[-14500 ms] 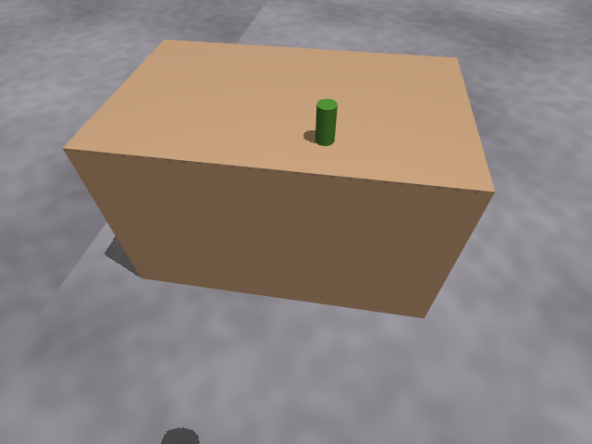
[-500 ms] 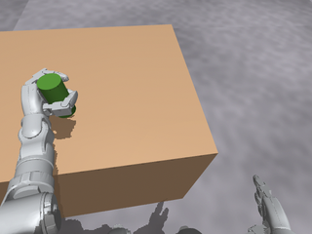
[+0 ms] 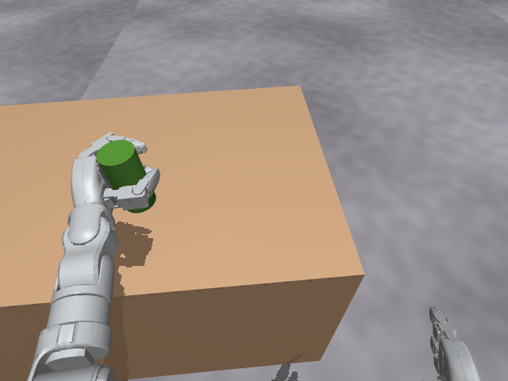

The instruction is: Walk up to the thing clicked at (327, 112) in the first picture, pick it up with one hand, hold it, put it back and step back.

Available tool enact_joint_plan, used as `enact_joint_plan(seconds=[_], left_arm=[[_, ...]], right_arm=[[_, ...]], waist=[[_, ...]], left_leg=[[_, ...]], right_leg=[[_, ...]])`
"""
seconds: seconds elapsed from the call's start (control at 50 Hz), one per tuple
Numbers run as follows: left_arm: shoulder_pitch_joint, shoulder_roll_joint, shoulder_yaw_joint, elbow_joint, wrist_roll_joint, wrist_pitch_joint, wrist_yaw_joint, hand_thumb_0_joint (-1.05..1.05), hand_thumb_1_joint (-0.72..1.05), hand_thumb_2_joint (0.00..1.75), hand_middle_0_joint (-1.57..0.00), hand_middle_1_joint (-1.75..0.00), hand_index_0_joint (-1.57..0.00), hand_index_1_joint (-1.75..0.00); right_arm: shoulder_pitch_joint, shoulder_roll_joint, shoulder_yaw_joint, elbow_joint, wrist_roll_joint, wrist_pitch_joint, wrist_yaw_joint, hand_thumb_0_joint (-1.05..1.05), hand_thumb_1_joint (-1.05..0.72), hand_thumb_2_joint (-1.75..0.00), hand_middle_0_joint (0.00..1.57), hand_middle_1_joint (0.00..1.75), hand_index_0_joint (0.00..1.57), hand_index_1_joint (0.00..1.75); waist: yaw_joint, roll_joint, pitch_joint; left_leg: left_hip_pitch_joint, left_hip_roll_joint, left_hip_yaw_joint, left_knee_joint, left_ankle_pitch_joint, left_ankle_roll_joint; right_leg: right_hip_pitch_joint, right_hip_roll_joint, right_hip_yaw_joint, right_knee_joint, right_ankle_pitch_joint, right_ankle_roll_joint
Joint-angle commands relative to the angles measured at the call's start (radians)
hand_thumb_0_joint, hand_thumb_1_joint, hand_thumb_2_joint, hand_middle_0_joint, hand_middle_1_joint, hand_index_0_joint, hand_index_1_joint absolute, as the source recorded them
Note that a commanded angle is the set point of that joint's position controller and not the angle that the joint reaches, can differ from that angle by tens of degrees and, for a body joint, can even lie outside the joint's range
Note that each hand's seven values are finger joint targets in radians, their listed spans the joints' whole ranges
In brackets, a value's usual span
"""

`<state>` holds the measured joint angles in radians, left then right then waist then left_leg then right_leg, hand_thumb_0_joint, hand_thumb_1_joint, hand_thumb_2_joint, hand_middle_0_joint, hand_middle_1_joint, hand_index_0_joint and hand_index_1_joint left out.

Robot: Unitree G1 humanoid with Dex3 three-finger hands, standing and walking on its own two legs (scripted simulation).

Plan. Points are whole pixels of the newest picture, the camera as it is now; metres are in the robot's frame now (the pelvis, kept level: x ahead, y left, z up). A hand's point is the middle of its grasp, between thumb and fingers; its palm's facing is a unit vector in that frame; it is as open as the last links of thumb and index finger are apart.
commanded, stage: lift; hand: left
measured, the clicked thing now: (129, 178) +0.40 +0.19 +0.13
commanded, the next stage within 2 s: hold in 0.64 s
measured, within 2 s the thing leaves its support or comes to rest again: neither
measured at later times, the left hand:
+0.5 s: hand (128, 179) +0.35 +0.17 +0.18, palm faces +0.20 -0.98 -0.01, open 7.2 cm
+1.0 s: hand (121, 176) +0.33 +0.16 +0.20, palm faces +0.19 -0.98 +0.00, open 7.2 cm
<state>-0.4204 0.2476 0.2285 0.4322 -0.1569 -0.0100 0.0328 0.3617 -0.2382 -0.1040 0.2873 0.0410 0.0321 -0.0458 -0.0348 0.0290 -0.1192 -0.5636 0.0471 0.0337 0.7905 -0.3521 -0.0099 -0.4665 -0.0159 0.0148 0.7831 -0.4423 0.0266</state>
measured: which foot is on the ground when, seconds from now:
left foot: down 0.00-1.00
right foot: down 0.00-1.00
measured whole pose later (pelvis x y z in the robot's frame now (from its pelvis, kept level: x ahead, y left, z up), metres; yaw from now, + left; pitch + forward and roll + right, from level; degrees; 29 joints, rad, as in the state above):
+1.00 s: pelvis -0.01 -0.01 +0.02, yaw +1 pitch -1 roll +0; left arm -0.25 0.20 0.22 0.00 -0.19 0.33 0.04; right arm 0.27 -0.23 -0.10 0.55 0.04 -0.14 -0.07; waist -0.01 0.05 -0.05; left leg -0.30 0.03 0.02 0.56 -0.24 -0.02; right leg -0.20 -0.02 -0.01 0.57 -0.35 0.01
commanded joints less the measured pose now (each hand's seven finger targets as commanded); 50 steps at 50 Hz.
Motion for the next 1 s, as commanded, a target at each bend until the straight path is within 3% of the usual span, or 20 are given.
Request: enact_joint_plan(seconds=[0.0,0.16,0.18,0.24,0.26,0.3,0.4,0.46,0.5,0.56,0.6,0.62,0.66,0.7,0.72,0.78,0.88,0.92,0.94,0.98], left_arm=[[-0.389,0.166,0.031,-0.337,-0.008,-0.019,0.013,0.0,0.46,1.28,-1.3,-1.38,-1.32,-1.37],[-0.304,0.141,0.037,-0.414,-0.019,0.054,0.02,0.0,0.45,1.31,-1.32,-1.41,-1.34,-1.41],[-0.311,0.135,0.022,-0.433,-0.017,0.065,0.018,0.0,0.44,1.3,-1.32,-1.41,-1.34,-1.4],[-0.305,0.151,0.04,-0.463,-0.02,0.093,0.019,0.0,0.46,1.3,-1.32,-1.41,-1.34,-1.4],[-0.31,0.139,0.029,-0.487,-0.02,0.101,0.016,0.0,0.45,1.3,-1.32,-1.4,-1.34,-1.4],[-0.292,0.152,0.049,-0.48,-0.023,0.119,0.019,0.0,0.47,1.3,-1.32,-1.41,-1.34,-1.4],[-0.299,0.152,0.043,-0.546,-0.022,0.144,0.018,0.0,0.46,1.29,-1.33,-1.41,-1.35,-1.4],[-0.232,0.099,0.026,-0.483,-0.03,0.172,0.011,0.0,0.44,1.3,-1.32,-1.41,-1.35,-1.41],[-0.262,0.128,0.043,-0.54,-0.034,0.178,0.01,0.0,0.46,1.29,-1.33,-1.4,-1.35,-1.4],[-0.292,0.135,0.042,-0.621,-0.028,0.193,0.014,0.0,0.45,1.3,-1.33,-1.41,-1.36,-1.41],[-0.227,0.121,0.052,-0.582,-0.037,0.209,0.016,0.0,0.45,1.29,-1.33,-1.41,-1.36,-1.41],[-0.21,0.087,0.027,-0.533,-0.035,0.217,0.01,0.0,0.43,1.29,-1.33,-1.41,-1.35,-1.41],[-0.276,0.147,0.053,-0.646,-0.029,0.217,0.013,0.0,0.45,1.31,-1.35,-1.42,-1.36,-1.42],[-0.281,0.139,0.048,-0.669,-0.031,0.22,0.015,0.0,0.43,1.31,-1.34,-1.43,-1.36,-1.43],[-0.193,0.105,0.048,-0.567,-0.034,0.234,0.013,0.0,0.43,1.29,-1.33,-1.42,-1.35,-1.41],[-0.26,0.132,0.048,-0.698,-0.04,0.23,0.011,0.0,0.41,1.23,-1.32,-1.39,-1.34,-1.38],[-0.159,0.087,0.033,-0.617,-0.04,0.268,0.005,0.0,0.41,1.22,-1.31,-1.37,-1.33,-1.37],[-0.258,0.153,0.068,-0.746,-0.038,0.259,0.008,0.0,0.42,1.22,-1.33,-1.39,-1.35,-1.38],[-0.189,0.12,0.056,-0.642,-0.036,0.274,0.008,0.0,0.4,1.23,-1.32,-1.39,-1.34,-1.38],[-0.197,0.105,0.045,-0.703,-0.045,0.281,0.005,0.0,0.38,1.23,-1.33,-1.4,-1.35,-1.39]], right_arm=[[-0.073,-0.127,-0.055,-0.152,-0.004,-0.069,-0.022,0.0,0.56,-0.04,0.05,0.05,0.05,0.05],[-0.098,-0.115,-0.038,-0.068,-0.006,-0.101,-0.037,0.0,0.56,-0.05,0.05,0.05,0.05,0.05],[-0.111,-0.085,-0.004,-0.065,-0.004,-0.106,-0.036,0.0,0.56,-0.05,0.05,0.05,0.05,0.05],[-0.138,-0.136,-0.047,-0.047,-0.005,-0.121,-0.044,0.0,0.56,-0.04,0.05,0.05,0.05,0.05],[-0.126,-0.102,-0.017,-0.035,-0.007,-0.128,-0.043,0.0,0.56,-0.04,0.05,0.05,0.05,0.05],[-0.139,-0.128,-0.04,-0.035,-0.003,-0.137,-0.047,0.0,0.55,-0.05,0.05,0.05,0.05,0.05],[-0.153,-0.099,-0.018,0.013,-0.004,-0.158,-0.044,0.0,0.55,-0.05,0.05,0.05,0.05,0.05],[-0.152,-0.08,-0.002,0.049,-0.004,-0.168,-0.041,0.0,0.55,-0.05,0.05,0.05,0.05,0.05],[-0.189,-0.128,-0.042,0.021,-0.004,-0.18,-0.045,0.0,0.55,-0.05,0.05,0.05,0.05,0.05],[-0.167,-0.087,-0.017,0.052,-0.005,-0.19,-0.039,0.0,0.55,-0.05,0.05,0.05,0.05,0.05],[-0.19,-0.127,-0.045,0.068,-0.003,-0.198,-0.041,0.0,0.55,-0.05,0.05,0.05,0.05,0.05],[-0.195,-0.101,-0.023,0.061,-0.003,-0.199,-0.039,0.0,0.54,-0.05,0.05,0.05,0.05,0.05],[-0.196,-0.127,-0.041,0.051,-0.003,-0.207,-0.04,0.0,0.54,-0.05,0.05,0.05,0.05,0.05],[-0.187,-0.111,-0.033,0.08,-0.003,-0.212,-0.038,0.0,0.54,-0.05,0.05,0.05,0.05,0.05],[-0.193,-0.099,-0.026,0.085,-0.003,-0.212,-0.038,0.0,0.54,-0.05,0.05,0.05,0.05,0.05],[-0.198,-0.115,-0.038,0.093,-0.003,-0.221,-0.038,0.0,0.53,-0.05,0.05,0.05,0.05,0.05],[-0.194,-0.123,-0.044,0.098,-0.004,-0.226,-0.036,0.0,0.53,-0.05,0.05,0.05,0.05,0.05],[-0.198,-0.118,-0.045,0.098,-0.002,-0.229,-0.034,0.0,0.53,-0.05,0.05,0.05,0.05,0.05],[-0.208,-0.115,-0.041,0.086,-0.001,-0.228,-0.033,0.0,0.53,-0.05,0.05,0.05,0.05,0.05],[-0.215,-0.112,-0.041,0.119,0.0,-0.231,-0.029,0.0,0.52,-0.05,0.05,0.05,0.05,0.05]], waist=[[0.005,-0.012,-0.258],[0.015,-0.038,-0.187],[0.022,-0.037,-0.182],[0.01,-0.033,-0.182],[0.012,-0.03,-0.187],[0.013,-0.056,-0.182],[0.023,-0.043,-0.158],[0.025,-0.057,-0.093],[0.018,-0.063,-0.138],[0.023,-0.028,-0.139],[0.029,-0.056,-0.108],[0.023,-0.069,-0.111],[0.027,-0.041,-0.143],[0.029,-0.011,-0.125],[0.032,-0.051,-0.114],[0.032,-0.016,-0.139],[0.027,-0.058,-0.106],[0.033,-0.025,-0.132],[0.032,-0.053,-0.114],[0.038,-0.033,-0.084]], left_leg=[[0.269,-0.021,0.002,-0.112,0.267,0.017],[0.288,-0.028,0.007,-0.158,0.228,0.019],[0.293,-0.028,0.007,-0.16,0.229,0.02],[0.324,-0.032,0.011,-0.174,0.23,0.021],[0.328,-0.033,0.01,-0.175,0.231,0.021],[0.343,-0.032,0.005,-0.194,0.215,0.022],[0.355,-0.039,0.011,-0.21,0.211,0.024],[0.341,-0.037,0.008,-0.232,0.192,0.024],[0.374,-0.038,0.007,-0.239,0.19,0.024],[0.393,-0.041,0.009,-0.242,0.22,0.023],[0.384,-0.036,0.002,-0.257,0.209,0.021],[0.386,-0.038,0.006,-0.251,0.219,0.025],[0.412,-0.039,0.004,-0.264,0.21,0.023],[0.414,-0.038,0.002,-0.272,0.205,0.018],[0.406,-0.034,-0.003,-0.275,0.221,0.021],[0.429,-0.037,0.0,-0.275,0.241,0.02],[0.429,-0.034,-0.003,-0.28,0.285,0.024],[0.442,-0.041,0.002,-0.282,0.268,0.024],[0.436,-0.039,0.001,-0.284,0.28,0.026],[0.426,-0.04,-0.001,-0.294,0.251,0.022]], right_leg=[[0.046,0.027,-0.037,-0.136,0.334,-0.015],[0.081,0.019,-0.04,-0.186,0.302,-0.01],[0.086,0.016,-0.039,-0.193,0.301,-0.01],[0.086,0.013,-0.035,-0.211,0.307,-0.007],[0.094,0.012,-0.036,-0.215,0.307,-0.007],[0.106,0.013,-0.04,-0.232,0.286,-0.007],[0.118,0.006,-0.035,-0.257,0.282,-0.006],[0.109,0.009,-0.041,-0.272,0.259,-0.008],[0.124,0.008,-0.038,-0.285,0.257,-0.008],[0.137,0.007,-0.038,-0.29,0.283,-0.007],[0.139,0.012,-0.045,-0.292,0.269,-0.009],[0.14,0.009,-0.041,-0.3,0.283,-0.006],[0.152,0.01,-0.041,-0.304,0.271,-0.01],[0.148,0.011,-0.045,-0.308,0.261,-0.015],[0.163,0.015,-0.05,-0.309,0.274,-0.012],[0.17,0.013,-0.046,-0.311,0.298,-0.015],[0.192,0.015,-0.05,-0.32,0.345,-0.009],[0.196,0.009,-0.044,-0.33,0.331,-0.01],[0.205,0.011,-0.048,-0.331,0.342,-0.008],[0.192,0.012,-0.049,-0.339,0.313,-0.012]])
